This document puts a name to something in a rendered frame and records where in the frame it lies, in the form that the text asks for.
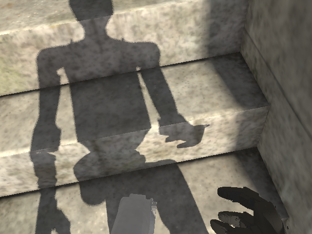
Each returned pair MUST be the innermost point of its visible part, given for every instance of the robot right hand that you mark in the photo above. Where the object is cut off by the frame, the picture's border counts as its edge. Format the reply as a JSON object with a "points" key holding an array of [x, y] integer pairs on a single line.
{"points": [[265, 218]]}

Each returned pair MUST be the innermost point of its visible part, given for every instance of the robot left thigh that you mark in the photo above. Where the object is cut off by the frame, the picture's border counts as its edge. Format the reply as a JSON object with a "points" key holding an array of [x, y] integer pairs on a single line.
{"points": [[136, 215]]}

